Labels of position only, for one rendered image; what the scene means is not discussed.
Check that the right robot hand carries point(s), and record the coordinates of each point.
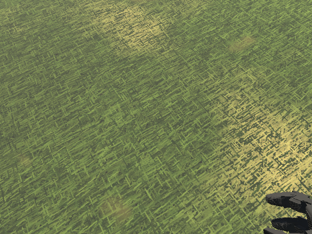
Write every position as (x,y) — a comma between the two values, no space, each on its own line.
(295,225)

